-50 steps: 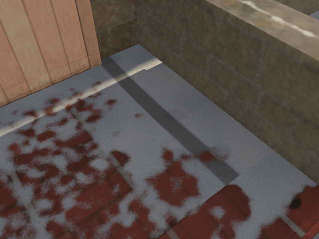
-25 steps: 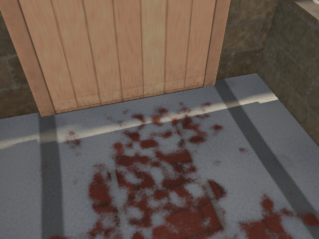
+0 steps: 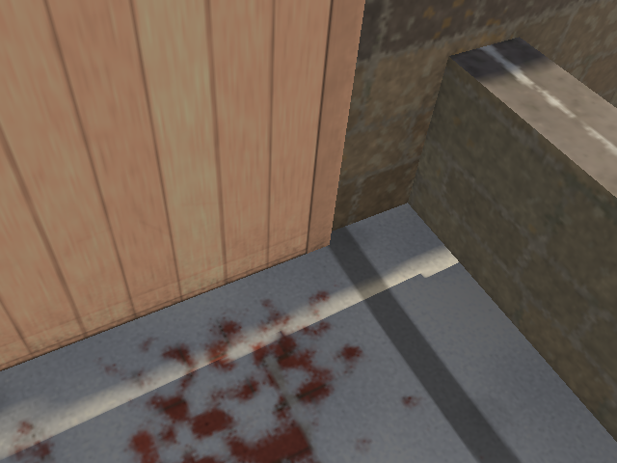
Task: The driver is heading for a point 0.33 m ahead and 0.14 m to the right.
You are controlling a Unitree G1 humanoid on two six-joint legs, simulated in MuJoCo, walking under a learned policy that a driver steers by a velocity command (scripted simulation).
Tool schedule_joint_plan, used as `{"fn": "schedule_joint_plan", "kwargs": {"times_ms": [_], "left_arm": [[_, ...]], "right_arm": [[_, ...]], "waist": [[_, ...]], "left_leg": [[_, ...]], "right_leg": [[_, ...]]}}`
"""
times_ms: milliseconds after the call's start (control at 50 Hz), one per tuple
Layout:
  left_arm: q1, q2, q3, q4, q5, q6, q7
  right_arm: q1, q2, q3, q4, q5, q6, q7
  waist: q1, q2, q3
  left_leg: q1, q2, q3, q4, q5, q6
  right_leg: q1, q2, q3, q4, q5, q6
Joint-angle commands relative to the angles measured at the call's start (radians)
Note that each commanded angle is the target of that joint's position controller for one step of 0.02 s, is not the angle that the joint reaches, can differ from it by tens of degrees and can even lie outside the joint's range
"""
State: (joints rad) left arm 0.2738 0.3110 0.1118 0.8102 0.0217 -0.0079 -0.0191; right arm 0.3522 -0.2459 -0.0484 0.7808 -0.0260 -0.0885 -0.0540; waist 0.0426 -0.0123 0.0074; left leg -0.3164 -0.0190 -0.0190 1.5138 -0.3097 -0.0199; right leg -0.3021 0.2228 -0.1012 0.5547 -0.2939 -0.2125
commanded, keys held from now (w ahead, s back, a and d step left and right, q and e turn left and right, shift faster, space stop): w+e+shift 0.18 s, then shift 0.82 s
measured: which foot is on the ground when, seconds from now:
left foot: up 0.00-0.26, down 0.28-0.70, up 0.72-0.94, down 0.96-1.00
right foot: down 0.00-0.30, up 0.32-0.66, down 0.68-1.00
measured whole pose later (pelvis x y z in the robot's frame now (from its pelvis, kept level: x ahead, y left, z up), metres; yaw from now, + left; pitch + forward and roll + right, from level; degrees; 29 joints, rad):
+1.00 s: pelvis +0.48 +0.05 +0.01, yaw -21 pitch +0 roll -2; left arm 0.09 0.22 0.04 0.67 0.01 0.06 0.03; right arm 0.19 -0.23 -0.01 0.87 -0.05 -0.04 -0.04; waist 0.02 -0.01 0.03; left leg -0.32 0.05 0.01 0.69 -0.36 -0.01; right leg -0.42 0.08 0.10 0.56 -0.15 0.02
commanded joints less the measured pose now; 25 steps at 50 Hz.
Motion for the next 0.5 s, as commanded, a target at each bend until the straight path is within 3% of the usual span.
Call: {"fn": "schedule_joint_plan", "kwargs": {"times_ms": [20,40,60,80,120,160,180,200,220,240,260,280,300,320,340,360,380,400,440,460,480,500], "left_arm": [[0.054,0.043,-0.003,-0.029,0.018,-0.035,0.038],[0.063,0.062,-0.007,-0.028,0.012,-0.055,0.04],[0.047,0.082,-0.01,-0.039,0.009,-0.076,0.039],[0.036,0.098,-0.011,-0.039,0.003,-0.091,0.035],[0.046,0.138,0.003,-0.051,0.007,-0.111,0.024],[0.093,0.165,0.017,-0.029,-0.018,-0.107,0.01],[0.125,0.169,0.018,-0.016,-0.026,-0.105,0.002],[0.164,0.168,0.018,0.003,-0.027,-0.098,-0.004],[0.202,0.167,0.019,0.021,-0.025,-0.094,0.0],[0.229,0.164,0.014,0.04,-0.027,-0.093,0.006],[0.212,0.193,0.021,0.041,-0.026,-0.086,0.013],[0.181,0.197,0.022,0.035,-0.02,-0.091,0.021],[0.13,0.082,-0.005,0.004,-0.006,-0.098,0.027],[0.278,-0.096,-0.077,-0.04,-0.081,-0.09,0.02],[0.223,0.031,-0.063,-0.043,-0.089,-0.071,0.024],[0.068,0.085,-0.055,-0.083,-0.081,-0.055,0.025],[-0.03,0.084,-0.061,-0.107,-0.058,-0.04,0.029],[-0.073,0.072,-0.065,-0.128,-0.033,-0.034,0.029],[-0.06,0.023,-0.081,-0.158,-0.033,-0.017,0.019],[-0.056,0.017,-0.088,-0.176,-0.028,-0.009,0.018],[-0.092,0.029,-0.087,-0.218,0.008,0.025,0.012],[-0.114,0.021,-0.091,-0.241,0.019,0.033,0.005]], "right_arm": [[-0.149,-0.126,-0.005,-0.202,-0.027,-0.04,0.035],[-0.156,-0.122,0.003,-0.208,-0.047,-0.02,0.039],[-0.204,-0.133,0.009,-0.237,-0.055,-0.002,0.045],[-0.276,-0.132,0.017,-0.264,-0.053,0.007,0.05],[-0.371,-0.103,0.035,-0.305,-0.034,0.01,0.074],[-0.427,-0.064,0.047,-0.308,-0.007,0.006,0.088],[-0.435,-0.063,0.047,-0.304,0.004,0.009,0.083],[-0.43,-0.065,0.042,-0.296,0.0,0.009,0.077],[-0.412,-0.077,0.036,-0.28,-0.015,0.003,0.068],[-0.369,-0.101,0.023,-0.262,-0.027,-0.006,0.054],[-0.239,-0.136,0.014,-0.232,-0.041,-0.022,0.04],[-0.074,-0.193,-0.009,-0.191,-0.052,-0.037,0.028],[0.13,-0.261,-0.022,-0.146,-0.063,-0.042,0.016],[0.133,-0.326,-0.036,-0.128,-0.035,-0.054,0.043],[0.101,-0.282,-0.043,-0.12,-0.024,-0.044,0.045],[0.027,-0.203,-0.029,-0.119,-0.029,-0.044,0.039],[-0.04,-0.172,-0.016,-0.101,-0.022,-0.046,0.045],[-0.063,-0.159,-0.013,-0.079,-0.011,-0.048,0.043],[-0.086,-0.151,-0.011,-0.034,-0.004,-0.05,0.041],[-0.129,-0.15,-0.009,-0.025,-0.002,-0.054,0.046],[-0.093,-0.203,-0.016,-0.004,0.008,-0.047,0.02],[-0.101,-0.214,-0.02,0.007,0.007,-0.035,0.001]], "waist": [[-0.047,0.129,0.057],[-0.08,0.134,0.113],[-0.094,0.157,0.175],[-0.091,0.161,0.21],[-0.053,0.103,0.185],[0.002,0.019,0.133],[0.021,-0.01,0.103],[0.037,-0.013,0.095],[0.047,-0.012,0.064],[0.031,-0.037,0.017],[-0.046,-0.059,-0.054],[-0.143,-0.1,-0.138],[-0.225,0.039,-0.267],[-0.144,0.501,-0.496],[-0.17,0.297,-0.498],[-0.178,0.194,-0.377],[-0.157,0.083,-0.258],[-0.135,0.058,-0.191],[-0.064,0.088,-0.134],[-0.034,0.065,-0.115],[-0.029,0.047,-0.052],[-0.016,0.065,-0.058]], "left_leg": [[-0.639,0.082,-0.155,0.023,-0.052,0.001],[-0.605,0.111,-0.148,-0.056,-0.057,-0.015],[-0.556,0.152,-0.133,-0.187,-0.049,-0.034],[-0.472,0.169,-0.108,-0.333,-0.007,-0.052],[-0.251,0.163,-0.056,-0.625,0.181,-0.059],[-0.042,0.112,-0.004,-0.819,0.386,-0.035],[0.005,0.09,0.003,-0.887,0.43,-0.028],[0.007,0.056,0.028,-0.951,0.437,-0.015],[0.016,0.027,0.041,-1.007,0.429,-0.002],[0.052,-0.012,0.058,-1.042,0.387,0.009],[0.196,-0.013,0.053,-1.072,0.418,0.027],[0.415,0.083,-0.02,-1.022,0.411,0.052],[0.636,0.307,-0.173,-0.929,0.64,0.09],[0.923,0.552,-0.7,-1.003,0.87,0.32],[0.839,0.513,-0.686,-1.071,0.705,0.287],[0.725,0.436,-0.461,-1.074,0.723,0.232],[0.577,0.383,-0.347,-1.104,0.816,0.206],[0.477,0.365,-0.316,-1.136,0.837,0.216],[0.303,0.355,-0.267,-1.228,0.776,0.23],[0.222,0.338,-0.204,-1.242,0.825,0.239],[0.156,0.352,-0.178,-1.191,1.059,0.22],[0.128,0.342,-0.115,-1.201,1.072,0.204]], "right_leg": [[0.349,-0.395,0.75,-0.392,-0.145,-0.2],[0.228,-0.38,0.736,-0.401,-0.1,-0.19],[0.076,-0.364,0.707,-0.442,-0.107,-0.175],[-0.065,-0.328,0.656,-0.476,-0.086,-0.155],[-0.194,-0.244,0.54,-0.47,0.08,-0.102],[-0.205,-0.21,0.473,-0.449,0.223,-0.05],[-0.146,-0.215,0.474,-0.423,0.267,-0.029],[-0.044,-0.23,0.476,-0.366,0.396,-0.009],[0.077,-0.233,0.466,-0.271,0.579,0.022],[0.175,-0.23,0.455,-0.155,0.784,0.056],[0.18,-0.205,0.439,0.019,0.875,0.1],[0.057,-0.181,0.431,0.233,0.743,0.122],[-0.103,-0.106,0.342,0.556,0.071,0.131],[-0.385,-0.038,0.326,1.013,-0.352,0.225],[-0.426,-0.118,0.359,1.051,-0.281,0.235],[-0.451,-0.177,0.308,0.968,-0.211,0.229],[-0.447,-0.21,0.25,0.922,-0.184,0.231],[-0.453,-0.235,0.24,0.889,-0.165,0.226],[-0.38,-0.263,0.244,0.827,-0.126,0.21],[-0.342,-0.253,0.243,0.741,-0.097,0.209],[-0.343,-0.201,0.286,0.678,-0.045,0.215],[-0.332,-0.196,0.284,0.555,0.024,0.226]]}}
